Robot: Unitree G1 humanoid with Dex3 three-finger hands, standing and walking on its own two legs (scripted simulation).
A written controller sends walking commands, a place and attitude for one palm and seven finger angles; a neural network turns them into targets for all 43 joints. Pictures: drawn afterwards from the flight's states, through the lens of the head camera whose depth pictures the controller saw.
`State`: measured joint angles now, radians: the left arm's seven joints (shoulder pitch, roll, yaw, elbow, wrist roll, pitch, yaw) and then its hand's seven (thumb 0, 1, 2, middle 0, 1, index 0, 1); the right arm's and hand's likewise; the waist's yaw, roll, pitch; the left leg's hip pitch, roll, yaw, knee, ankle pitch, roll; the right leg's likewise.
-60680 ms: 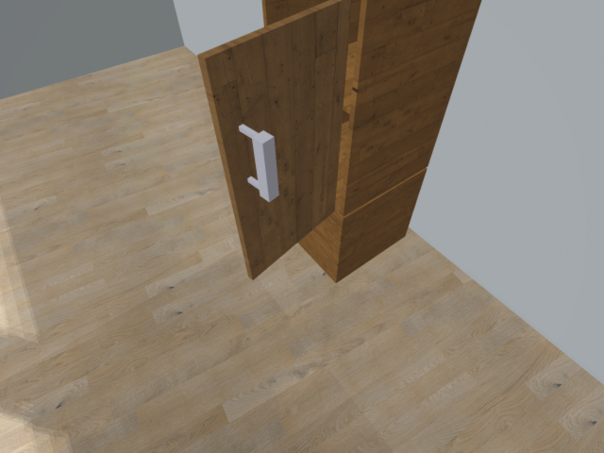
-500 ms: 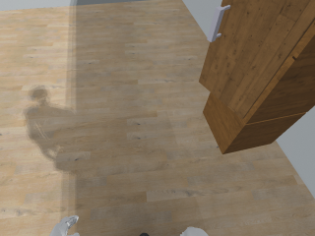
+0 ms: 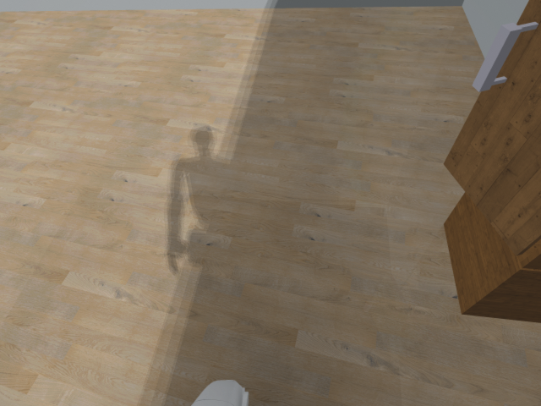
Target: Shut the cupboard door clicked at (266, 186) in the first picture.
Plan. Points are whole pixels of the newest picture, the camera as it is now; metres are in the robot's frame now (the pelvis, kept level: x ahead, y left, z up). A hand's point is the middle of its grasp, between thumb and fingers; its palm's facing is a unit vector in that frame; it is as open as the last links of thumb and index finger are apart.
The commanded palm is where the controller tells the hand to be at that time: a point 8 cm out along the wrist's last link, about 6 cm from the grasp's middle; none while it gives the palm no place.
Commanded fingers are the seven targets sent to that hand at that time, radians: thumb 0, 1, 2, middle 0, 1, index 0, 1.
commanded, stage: walk to a spot facing it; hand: left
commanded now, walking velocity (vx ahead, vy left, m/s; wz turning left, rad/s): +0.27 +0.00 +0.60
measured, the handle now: (504, 57) +0.79 -0.47 +0.04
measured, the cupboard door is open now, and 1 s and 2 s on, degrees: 22 22 22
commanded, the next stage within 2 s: turn to face it in 0.96 s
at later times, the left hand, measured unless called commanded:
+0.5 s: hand out of the picture +0.11 +0.31 -0.16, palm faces +0.28 -0.94 -0.22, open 7.4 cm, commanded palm none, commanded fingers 0.00 0.90 0.90 -0.20 -0.30 -0.20 -0.30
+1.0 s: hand (130, 300) +0.31 +0.32 -0.16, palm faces +0.45 -0.86 -0.25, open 7.1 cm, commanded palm none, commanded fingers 0.00 0.90 0.90 -0.20 -0.30 -0.20 -0.30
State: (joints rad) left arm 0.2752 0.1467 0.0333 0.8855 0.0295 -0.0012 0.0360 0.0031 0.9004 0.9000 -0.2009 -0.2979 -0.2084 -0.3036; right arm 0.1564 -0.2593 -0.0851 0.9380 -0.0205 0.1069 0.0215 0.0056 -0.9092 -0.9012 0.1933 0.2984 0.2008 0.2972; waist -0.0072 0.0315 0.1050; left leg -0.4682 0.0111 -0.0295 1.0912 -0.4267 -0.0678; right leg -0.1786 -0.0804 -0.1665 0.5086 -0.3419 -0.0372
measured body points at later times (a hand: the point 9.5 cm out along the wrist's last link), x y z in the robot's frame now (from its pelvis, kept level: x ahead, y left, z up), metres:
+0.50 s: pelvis +0.09 +0.09 +0.00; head +0.12 +0.12 +0.45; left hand +0.10 +0.36 -0.15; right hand +0.19 -0.14 -0.14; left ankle +0.01 +0.14 -0.74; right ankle +0.18 -0.06 -0.66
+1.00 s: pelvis +0.33 +0.11 +0.00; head +0.37 +0.12 +0.45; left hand +0.29 +0.36 -0.14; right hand +0.43 -0.10 -0.16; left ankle +0.27 +0.25 -0.64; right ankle +0.35 +0.04 -0.74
